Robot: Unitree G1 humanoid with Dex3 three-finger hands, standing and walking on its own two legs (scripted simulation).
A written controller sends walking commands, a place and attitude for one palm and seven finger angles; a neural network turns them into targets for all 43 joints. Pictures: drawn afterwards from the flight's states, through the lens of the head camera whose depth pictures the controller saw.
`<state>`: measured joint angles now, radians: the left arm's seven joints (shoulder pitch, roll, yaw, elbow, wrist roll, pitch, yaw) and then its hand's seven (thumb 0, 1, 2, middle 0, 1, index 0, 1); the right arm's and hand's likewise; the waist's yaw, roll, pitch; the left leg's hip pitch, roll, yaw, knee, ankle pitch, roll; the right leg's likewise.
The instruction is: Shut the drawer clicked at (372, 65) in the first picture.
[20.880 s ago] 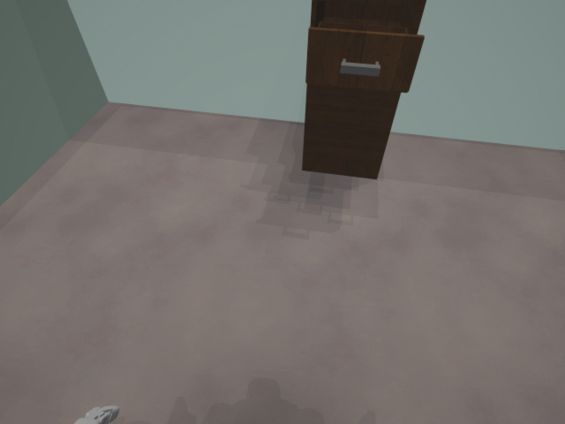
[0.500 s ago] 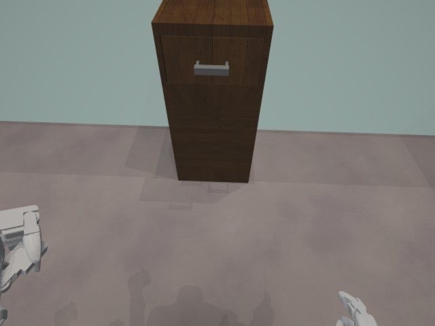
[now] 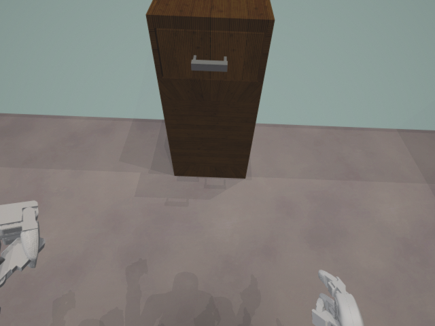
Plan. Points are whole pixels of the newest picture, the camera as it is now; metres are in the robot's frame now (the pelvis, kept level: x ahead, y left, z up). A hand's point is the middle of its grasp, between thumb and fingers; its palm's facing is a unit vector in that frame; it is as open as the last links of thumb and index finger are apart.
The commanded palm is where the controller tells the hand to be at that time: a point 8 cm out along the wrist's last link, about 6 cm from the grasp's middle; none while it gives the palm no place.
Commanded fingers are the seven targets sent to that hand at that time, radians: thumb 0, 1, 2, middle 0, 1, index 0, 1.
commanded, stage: let the arm hang, fingers relaxed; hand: left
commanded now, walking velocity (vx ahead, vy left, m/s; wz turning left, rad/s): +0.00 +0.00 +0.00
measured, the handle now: (209, 62) +0.93 +0.09 -0.03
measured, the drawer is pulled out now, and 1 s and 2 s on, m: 0.00 0.00 0.00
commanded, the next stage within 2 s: look to check the result in 1.16 s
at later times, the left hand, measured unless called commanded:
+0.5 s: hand out of the picture -0.02 +0.22 -0.18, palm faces +0.03 -0.97 -0.22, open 3.9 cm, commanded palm none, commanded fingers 0.00 0.90 0.90 -0.48 -0.60 -0.48 -0.60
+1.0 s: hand out of the picture -0.03 +0.18 -0.17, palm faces +0.04 -0.99 -0.17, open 7.3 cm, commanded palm none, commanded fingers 0.00 0.90 0.90 -0.20 -0.30 -0.20 -0.30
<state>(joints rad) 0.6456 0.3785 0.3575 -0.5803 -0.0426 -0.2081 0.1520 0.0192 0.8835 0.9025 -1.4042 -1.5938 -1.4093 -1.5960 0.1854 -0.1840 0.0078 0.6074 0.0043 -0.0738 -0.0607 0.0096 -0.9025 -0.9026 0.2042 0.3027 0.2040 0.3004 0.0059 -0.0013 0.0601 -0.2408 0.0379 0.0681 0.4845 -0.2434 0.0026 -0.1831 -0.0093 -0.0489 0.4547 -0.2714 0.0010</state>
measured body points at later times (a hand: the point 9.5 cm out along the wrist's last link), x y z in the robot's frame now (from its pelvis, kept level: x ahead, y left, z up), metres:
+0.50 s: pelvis -0.02 +0.02 +0.00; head +0.01 +0.04 +0.45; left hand -0.02 +0.27 -0.16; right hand +0.00 -0.22 -0.15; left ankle +0.01 +0.12 -0.74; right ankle -0.02 -0.12 -0.74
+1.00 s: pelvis -0.02 +0.02 +0.00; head -0.01 +0.02 +0.45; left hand -0.03 +0.23 -0.16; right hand -0.04 -0.18 -0.16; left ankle +0.01 +0.12 -0.74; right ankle -0.02 -0.12 -0.74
